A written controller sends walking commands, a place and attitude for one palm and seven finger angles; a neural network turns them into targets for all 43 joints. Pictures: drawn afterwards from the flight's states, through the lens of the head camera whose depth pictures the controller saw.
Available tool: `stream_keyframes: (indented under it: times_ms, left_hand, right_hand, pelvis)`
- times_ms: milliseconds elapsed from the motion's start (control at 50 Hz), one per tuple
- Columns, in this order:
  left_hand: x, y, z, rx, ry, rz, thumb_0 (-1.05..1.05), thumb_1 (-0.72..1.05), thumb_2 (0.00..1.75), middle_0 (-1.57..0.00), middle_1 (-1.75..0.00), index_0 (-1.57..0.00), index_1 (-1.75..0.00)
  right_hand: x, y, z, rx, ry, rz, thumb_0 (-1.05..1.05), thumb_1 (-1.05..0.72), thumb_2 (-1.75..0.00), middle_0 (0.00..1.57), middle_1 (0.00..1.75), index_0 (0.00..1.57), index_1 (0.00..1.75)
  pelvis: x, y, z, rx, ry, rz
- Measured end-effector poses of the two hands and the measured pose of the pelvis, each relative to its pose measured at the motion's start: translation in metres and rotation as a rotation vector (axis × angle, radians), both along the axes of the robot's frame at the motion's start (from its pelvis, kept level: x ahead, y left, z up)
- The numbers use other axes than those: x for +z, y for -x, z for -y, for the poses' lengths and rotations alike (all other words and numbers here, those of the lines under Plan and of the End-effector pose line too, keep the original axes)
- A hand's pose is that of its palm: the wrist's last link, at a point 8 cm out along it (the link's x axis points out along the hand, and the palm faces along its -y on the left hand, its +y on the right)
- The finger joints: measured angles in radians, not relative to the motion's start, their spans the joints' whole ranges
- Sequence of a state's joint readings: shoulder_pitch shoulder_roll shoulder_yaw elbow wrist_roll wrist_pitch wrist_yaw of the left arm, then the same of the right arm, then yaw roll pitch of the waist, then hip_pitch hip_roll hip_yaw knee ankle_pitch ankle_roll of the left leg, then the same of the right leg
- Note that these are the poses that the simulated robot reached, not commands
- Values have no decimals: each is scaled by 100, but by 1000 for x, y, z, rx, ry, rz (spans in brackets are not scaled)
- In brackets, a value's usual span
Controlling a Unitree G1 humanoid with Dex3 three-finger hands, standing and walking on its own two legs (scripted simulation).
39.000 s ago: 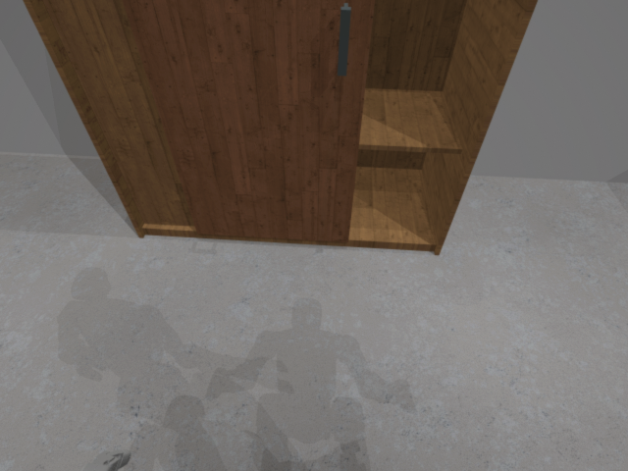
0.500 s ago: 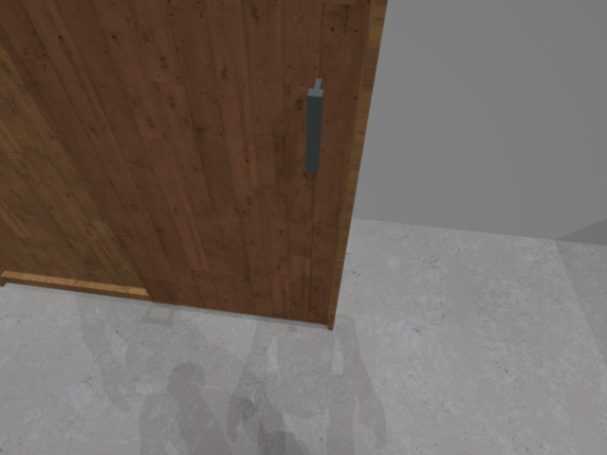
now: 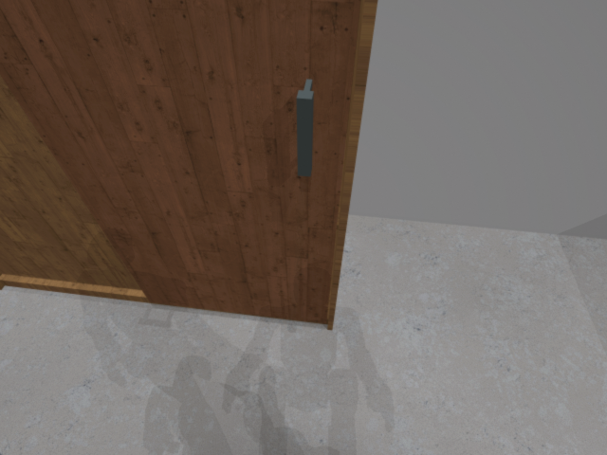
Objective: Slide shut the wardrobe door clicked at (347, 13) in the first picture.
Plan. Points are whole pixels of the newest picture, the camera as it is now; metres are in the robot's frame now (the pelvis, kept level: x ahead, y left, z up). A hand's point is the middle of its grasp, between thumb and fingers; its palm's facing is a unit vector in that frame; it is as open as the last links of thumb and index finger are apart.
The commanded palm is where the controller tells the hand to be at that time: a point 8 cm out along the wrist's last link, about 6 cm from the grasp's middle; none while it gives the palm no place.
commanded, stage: look to check the result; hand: left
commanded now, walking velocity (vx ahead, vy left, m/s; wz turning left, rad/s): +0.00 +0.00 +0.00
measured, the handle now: (306, 129) +0.61 +0.03 +0.09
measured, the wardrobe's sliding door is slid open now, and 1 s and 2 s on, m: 0.00 0.00 0.00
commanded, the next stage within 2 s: stand and wait in 0.12 s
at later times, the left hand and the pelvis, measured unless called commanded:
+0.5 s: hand out of the picture +0.07 +0.20 -0.17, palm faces +0.01 -0.96 -0.27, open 7.4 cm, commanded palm none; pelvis +0.02 -0.01 +0.00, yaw +0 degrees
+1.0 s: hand out of the picture +0.09 +0.21 -0.16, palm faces +0.00 -0.96 -0.28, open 7.4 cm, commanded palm none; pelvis +0.02 -0.01 +0.00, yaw +0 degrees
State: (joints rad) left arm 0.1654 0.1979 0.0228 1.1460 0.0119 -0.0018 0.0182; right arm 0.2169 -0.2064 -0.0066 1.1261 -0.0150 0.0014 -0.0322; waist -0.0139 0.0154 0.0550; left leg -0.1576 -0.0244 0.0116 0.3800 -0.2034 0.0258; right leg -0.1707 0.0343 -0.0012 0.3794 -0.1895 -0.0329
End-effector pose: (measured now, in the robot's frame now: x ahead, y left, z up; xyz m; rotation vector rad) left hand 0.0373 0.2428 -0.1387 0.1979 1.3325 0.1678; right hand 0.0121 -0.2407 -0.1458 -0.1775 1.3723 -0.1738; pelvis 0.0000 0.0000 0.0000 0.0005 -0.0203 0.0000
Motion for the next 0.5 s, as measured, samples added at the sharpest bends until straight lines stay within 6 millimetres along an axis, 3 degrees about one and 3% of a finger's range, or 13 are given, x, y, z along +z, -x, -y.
stream_keyframes:
  times_ms: [220, 500]
  left_hand:
    - [3, -22, -1, -12, -7, 31, 1, 91, 90, -20, -30, -20, -30]
    - [7, -31, -8, -11, -32, 34, 1, 91, 90, -20, -30, -21, -30]
  right_hand:
    - [5, -29, 15, 23, 26, 40, 0, -91, -90, 20, 30, 21, 30]
    - [8, -45, 27, 35, 43, 51, 0, -91, -90, 20, 30, 21, 30]
  pelvis:
    - [1, -9, 4, 1, 0, 0]
    - [2, -17, 8, 1, -1, 3]
